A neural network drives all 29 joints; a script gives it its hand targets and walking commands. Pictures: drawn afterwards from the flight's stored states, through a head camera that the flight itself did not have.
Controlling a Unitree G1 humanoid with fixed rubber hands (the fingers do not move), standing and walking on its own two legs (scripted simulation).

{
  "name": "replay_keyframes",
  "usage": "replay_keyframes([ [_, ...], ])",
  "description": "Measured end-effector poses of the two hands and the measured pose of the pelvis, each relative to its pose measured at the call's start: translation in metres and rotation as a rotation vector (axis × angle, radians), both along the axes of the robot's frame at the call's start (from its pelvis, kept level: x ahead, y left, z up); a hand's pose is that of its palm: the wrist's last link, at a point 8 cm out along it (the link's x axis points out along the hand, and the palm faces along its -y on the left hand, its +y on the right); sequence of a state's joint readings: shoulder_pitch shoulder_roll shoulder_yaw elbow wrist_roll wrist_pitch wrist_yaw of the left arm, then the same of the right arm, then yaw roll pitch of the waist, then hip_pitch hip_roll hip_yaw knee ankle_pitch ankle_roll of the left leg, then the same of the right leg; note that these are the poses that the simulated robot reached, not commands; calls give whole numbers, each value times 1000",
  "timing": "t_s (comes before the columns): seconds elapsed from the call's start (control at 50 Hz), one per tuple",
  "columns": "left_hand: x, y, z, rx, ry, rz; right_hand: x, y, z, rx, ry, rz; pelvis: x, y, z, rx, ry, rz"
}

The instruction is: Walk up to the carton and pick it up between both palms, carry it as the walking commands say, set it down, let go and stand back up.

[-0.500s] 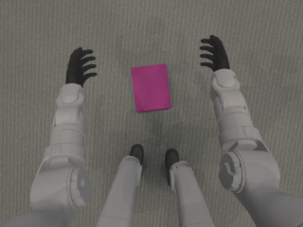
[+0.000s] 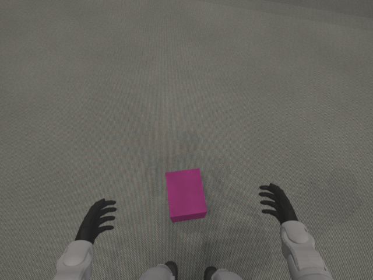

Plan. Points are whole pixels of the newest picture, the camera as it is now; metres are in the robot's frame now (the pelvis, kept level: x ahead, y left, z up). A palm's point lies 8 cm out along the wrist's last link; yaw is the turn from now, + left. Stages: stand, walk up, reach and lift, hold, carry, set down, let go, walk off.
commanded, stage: let go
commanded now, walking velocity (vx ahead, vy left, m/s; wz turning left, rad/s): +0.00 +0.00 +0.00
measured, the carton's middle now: (185, 195) +0.43 +0.03 -0.68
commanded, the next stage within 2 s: stand in 0.68 s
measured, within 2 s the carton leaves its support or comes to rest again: neither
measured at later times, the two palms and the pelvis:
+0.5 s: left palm (87, 251) +0.17 +0.21 -0.06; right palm (318, 257) +0.17 -0.25 -0.06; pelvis +0.01 -0.02 +0.01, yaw +1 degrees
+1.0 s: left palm (56, 260) +0.15 +0.28 -0.08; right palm (343, 273) +0.14 -0.29 -0.07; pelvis +0.02 +0.00 +0.01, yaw +0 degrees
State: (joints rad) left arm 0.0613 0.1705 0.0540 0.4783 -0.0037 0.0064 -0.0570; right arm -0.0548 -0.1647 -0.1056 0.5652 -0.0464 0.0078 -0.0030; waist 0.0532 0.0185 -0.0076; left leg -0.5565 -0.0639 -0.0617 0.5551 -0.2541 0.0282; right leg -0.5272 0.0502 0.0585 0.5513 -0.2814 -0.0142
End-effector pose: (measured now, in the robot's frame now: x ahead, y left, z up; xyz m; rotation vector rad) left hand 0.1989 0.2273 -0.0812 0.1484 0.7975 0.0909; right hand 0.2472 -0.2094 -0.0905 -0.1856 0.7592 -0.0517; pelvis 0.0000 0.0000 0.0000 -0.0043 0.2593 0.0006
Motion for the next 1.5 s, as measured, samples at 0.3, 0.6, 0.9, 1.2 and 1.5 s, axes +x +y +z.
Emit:
replay_keyframes([
  [0.3, -28, -10, 25, 9, -4, -34, -69, -38, 33, -6, 34, -11, 15, -17, 12, 11, -267, 3],
  [0.6, -33, -8, 25, 38, 43, -2, -80, -33, 31, 20, 28, -35, 9, -17, 9, 13, -330, 18],
  [0.9, -46, 46, 3, 160, 82, 30, -103, -78, 24, -207, 139, -70, 13, -6, 6, -1, -265, 3],
  [1.2, -45, 61, -8, 178, 162, 12, -106, -77, 17, -221, 202, -104, 24, 5, 9, -3, -269, -10],
  [1.5, -60, 72, -8, 200, 215, 14, -126, -82, 12, -223, 266, -128, 19, 9, 13, -1, -287, -15],
])
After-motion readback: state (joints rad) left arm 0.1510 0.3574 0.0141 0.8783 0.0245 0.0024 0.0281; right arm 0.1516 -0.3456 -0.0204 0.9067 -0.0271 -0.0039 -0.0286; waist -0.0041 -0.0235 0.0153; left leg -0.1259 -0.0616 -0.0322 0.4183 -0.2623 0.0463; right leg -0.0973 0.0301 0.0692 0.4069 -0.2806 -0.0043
